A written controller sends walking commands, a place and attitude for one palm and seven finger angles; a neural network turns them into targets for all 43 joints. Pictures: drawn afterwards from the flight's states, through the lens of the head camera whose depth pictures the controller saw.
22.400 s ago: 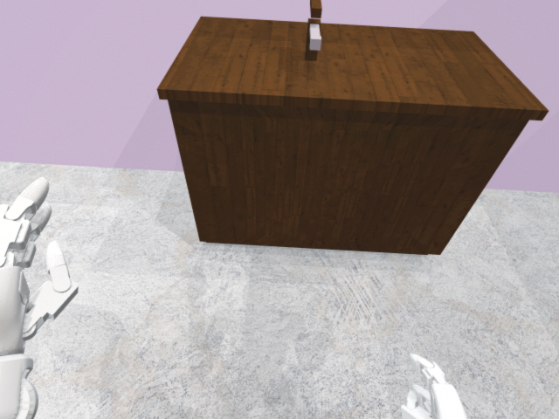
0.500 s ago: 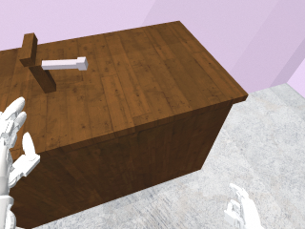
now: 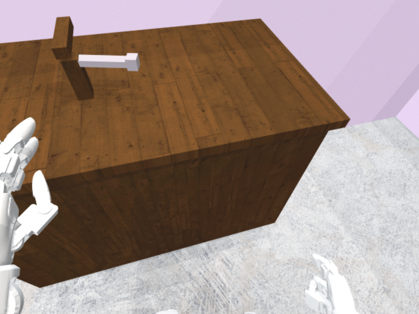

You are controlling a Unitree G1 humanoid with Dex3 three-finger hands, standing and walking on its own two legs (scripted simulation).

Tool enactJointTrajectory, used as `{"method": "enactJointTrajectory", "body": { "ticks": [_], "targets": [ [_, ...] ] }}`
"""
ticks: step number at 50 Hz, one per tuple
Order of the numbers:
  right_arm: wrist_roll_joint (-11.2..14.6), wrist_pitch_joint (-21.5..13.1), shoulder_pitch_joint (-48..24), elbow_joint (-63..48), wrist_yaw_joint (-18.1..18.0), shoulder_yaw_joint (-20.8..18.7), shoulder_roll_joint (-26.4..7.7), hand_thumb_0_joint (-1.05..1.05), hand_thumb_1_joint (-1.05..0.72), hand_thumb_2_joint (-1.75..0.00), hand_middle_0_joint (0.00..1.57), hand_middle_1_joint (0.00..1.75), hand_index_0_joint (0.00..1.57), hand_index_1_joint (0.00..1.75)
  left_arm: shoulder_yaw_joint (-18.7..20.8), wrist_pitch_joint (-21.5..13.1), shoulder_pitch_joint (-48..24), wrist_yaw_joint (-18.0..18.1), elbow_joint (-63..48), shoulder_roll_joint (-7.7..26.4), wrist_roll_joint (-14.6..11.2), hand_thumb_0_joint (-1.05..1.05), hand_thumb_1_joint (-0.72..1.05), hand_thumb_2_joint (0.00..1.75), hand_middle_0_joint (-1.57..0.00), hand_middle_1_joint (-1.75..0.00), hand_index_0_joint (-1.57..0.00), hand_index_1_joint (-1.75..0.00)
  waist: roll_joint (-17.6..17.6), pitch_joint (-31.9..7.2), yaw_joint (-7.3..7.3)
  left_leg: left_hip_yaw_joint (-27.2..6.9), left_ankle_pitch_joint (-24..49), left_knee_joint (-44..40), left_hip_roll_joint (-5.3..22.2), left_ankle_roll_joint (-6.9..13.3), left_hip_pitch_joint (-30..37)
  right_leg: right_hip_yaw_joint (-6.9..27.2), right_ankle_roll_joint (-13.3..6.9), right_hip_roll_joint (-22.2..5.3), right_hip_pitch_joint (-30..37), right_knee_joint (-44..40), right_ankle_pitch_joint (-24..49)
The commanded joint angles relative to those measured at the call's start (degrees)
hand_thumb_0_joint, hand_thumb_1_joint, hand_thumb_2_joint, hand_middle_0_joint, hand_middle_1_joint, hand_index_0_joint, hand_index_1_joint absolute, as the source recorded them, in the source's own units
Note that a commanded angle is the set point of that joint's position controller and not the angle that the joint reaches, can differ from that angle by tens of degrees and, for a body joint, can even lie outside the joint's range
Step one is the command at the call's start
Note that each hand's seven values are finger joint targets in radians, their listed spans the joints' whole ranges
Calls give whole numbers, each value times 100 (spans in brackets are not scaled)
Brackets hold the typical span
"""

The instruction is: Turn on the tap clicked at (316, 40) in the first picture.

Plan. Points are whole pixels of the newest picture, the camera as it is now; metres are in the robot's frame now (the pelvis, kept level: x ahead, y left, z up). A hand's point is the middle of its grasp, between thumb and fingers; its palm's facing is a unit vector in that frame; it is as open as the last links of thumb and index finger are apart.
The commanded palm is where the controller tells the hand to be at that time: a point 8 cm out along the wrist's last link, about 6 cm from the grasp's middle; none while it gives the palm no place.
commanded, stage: step back with the hand held close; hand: left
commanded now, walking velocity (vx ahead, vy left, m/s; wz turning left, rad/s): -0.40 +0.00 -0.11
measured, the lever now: (132, 62) +0.60 +0.21 +0.14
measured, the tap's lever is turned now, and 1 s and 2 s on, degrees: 75 75 75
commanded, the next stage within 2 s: stop stepping back and stand still in 0.32 s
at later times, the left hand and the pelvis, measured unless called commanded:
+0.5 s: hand out of the picture +0.10 +0.17 +0.18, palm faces +0.25 -0.86 -0.45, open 7.4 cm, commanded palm +0.04 +0.23 +0.19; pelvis -0.13 -0.04 +0.02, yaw -4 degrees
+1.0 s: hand out of the picture -0.02 +0.18 +0.18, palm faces +0.40 -0.85 -0.33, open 7.4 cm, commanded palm -0.08 +0.24 +0.19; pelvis -0.24 -0.04 +0.00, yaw +0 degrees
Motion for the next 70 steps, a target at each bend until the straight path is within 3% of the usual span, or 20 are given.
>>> {"method": "enactJointTrajectory", "body": {
  "ticks": [1,6,12,15,20,26,32,38,42,47,49,50,52,56,57,59,60,64,68,70],
  "targets": [
    [-61,-311,-452,-1021,-137,-222,-547,0,-90,-90,20,30,20,30,1031,-376,-36,167,-1218,1062,-42,0,90,90,-20,-30,-20,-30,1432,-1499,128,-1329,2387,-1719,1484,514,730,150,88,72,432,1140,-589],
    [-79,-604,-250,-743,31,-285,-578,0,-90,-90,20,30,20,30,580,-214,-282,156,-1160,671,-34,0,90,90,-20,-30,-20,-30,970,-1498,166,-915,3909,-1437,1661,743,2022,302,124,52,-302,1498,-1403],
    [-123,-477,-638,-813,50,-193,-638,0,-90,-90,20,30,20,30,584,24,-462,65,-1017,808,-64,0,90,90,-20,-30,-20,-30,914,-1134,243,-603,1109,-1603,1279,406,875,163,72,112,1025,-843,-165],
    [-28,-304,-658,-883,42,-199,-382,0,-90,-90,20,30,20,30,762,-107,-659,51,-1264,1225,-64,0,90,90,-20,-30,-20,-30,-1314,-1130,264,387,-1072,1394,-119,-297,145,2061,-741,-1918,349,-2164,1847],
    [-110,-89,-624,-935,-40,-94,-211,0,-90,-90,20,30,20,30,900,-134,94,51,-856,1038,-46,0,90,90,-20,-30,-20,-30,-520,-1402,71,142,-993,1611,127,-254,-364,1082,-749,-1549,1410,-1109,3979],
    [42,-98,-106,-1048,-135,-225,-639,0,-90,-90,20,30,20,30,899,-34,262,208,-598,960,-50,0,90,90,-20,-30,-20,-30,-639,-1413,5,297,-316,-982,87,107,966,1229,-420,-1241,1329,-1518,605],
    [13,-508,-191,-924,-165,-217,-796,0,-90,-90,20,30,20,30,716,-232,-351,226,-1058,891,49,0,90,90,-20,-30,-20,-30,1750,-441,38,-1049,-1413,-2625,1137,578,230,-8,107,-47,844,239,-526],
    [-53,-725,-217,-542,-130,-291,-884,0,-90,-90,20,30,20,30,372,-198,-1126,185,-145,569,186,0,90,90,-20,-30,-20,-30,489,-52,-11,-510,-2644,-1604,644,533,-309,146,-90,-41,1215,-770,-1334],
    [-115,-674,-158,-380,-25,-258,-598,0,-90,-90,20,30,20,30,608,-242,-1381,158,-390,974,143,0,90,90,-20,-30,-20,-30,-1318,-519,-35,380,-1236,1619,-76,240,-107,2766,-1029,-1710,773,-2328,-3117],
    [-127,-516,-144,-405,-7,-57,-522,0,-90,-90,20,30,20,30,706,-190,-775,147,-350,853,16,0,90,90,-20,-30,-20,-30,-227,-454,-164,369,-1729,-324,85,336,1698,928,-594,-893,-1104,-1146,-3304],
    [-119,-625,-198,-530,-15,-107,-743,0,-90,-90,20,30,20,30,826,-218,-1041,173,-721,891,45,0,90,90,-20,-30,-20,-30,2082,-216,-140,-2338,-4052,-2919,1749,1133,622,-489,26,539,-913,2632,-1857],
    [-143,-692,-275,-601,-27,-194,-599,0,-90,-90,20,30,20,30,1102,-306,-1447,192,-855,1282,142,0,90,90,-20,-30,-20,-30,1800,-309,-57,-2736,-3608,-3052,2156,1457,-148,173,-9,142,-678,4063,-1469],
    [-51,-725,-257,-358,78,-185,-566,0,-90,-90,20,30,20,30,819,-224,-830,116,79,827,108,0,90,90,-20,-30,-20,-30,593,169,43,-1943,-2636,-2548,1848,1308,21,419,-24,-292,-1110,3462,-1197],
    [-26,-702,-411,-573,-16,-129,-634,0,-90,-90,20,30,20,30,476,-134,-782,55,133,630,38,0,90,90,-20,-30,-20,-30,1376,-79,157,-365,-2556,-1811,1066,590,-704,-547,-97,31,1557,107,-1482],
    [-61,-693,-344,-575,-31,-173,-632,0,-90,-90,20,30,20,30,486,-153,-815,39,123,659,95,0,90,90,-20,-30,-20,-30,511,-5,228,58,-2177,-644,641,404,-925,-182,-174,-58,1889,-1043,-1304],
    [-12,-765,-417,-658,12,-220,-609,0,-90,-90,20,30,20,30,629,-224,-1300,-13,-381,1026,40,0,90,90,-20,-30,-20,-30,-1844,-141,87,109,-1111,2798,-86,112,-1417,3413,-876,-2114,1305,-2708,-1308],
    [-84,-830,-389,-493,93,-158,-504,0,-90,-90,20,30,20,30,654,-335,-1583,-28,-516,1006,94,0,90,90,-20,-30,-20,-30,-749,-423,-48,-189,-656,3037,103,24,-1092,3184,-966,-2151,1098,-2503,-1383],
    [-13,-758,-237,-496,71,-252,-530,0,-90,-90,20,30,20,30,939,-361,-898,15,-535,1102,-10,0,90,90,-20,-30,-20,-30,-879,-497,-6,234,-476,1269,224,42,324,1420,-710,-1589,452,-2038,-1220],
    [-53,-763,-261,-611,-52,-230,-510,0,-90,-90,20,30,20,30,816,-360,-694,151,-450,873,2,0,90,90,-20,-30,-20,-30,-355,-581,36,675,-680,-890,1,236,1602,1099,-487,-1226,311,-1692,-2058],
    [-54,-793,-243,-723,-76,-278,-672,0,-90,-90,20,30,20,30,757,-374,-562,175,-373,730,-30,0,90,90,-20,-30,-20,-30,526,-498,48,-460,-1087,-1690,723,591,1570,657,-235,-541,249,-666,-1614]
  ]
}}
